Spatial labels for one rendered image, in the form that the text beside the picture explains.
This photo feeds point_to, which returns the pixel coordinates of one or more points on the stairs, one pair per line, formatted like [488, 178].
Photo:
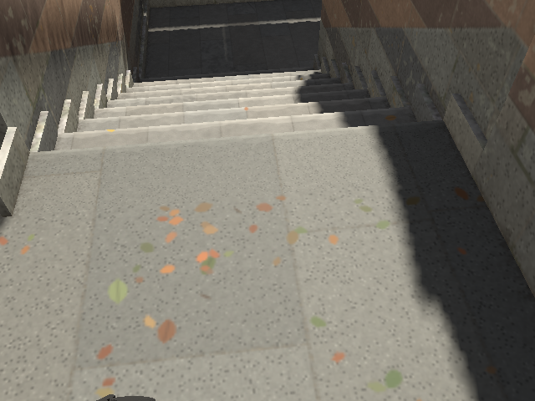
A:
[205, 106]

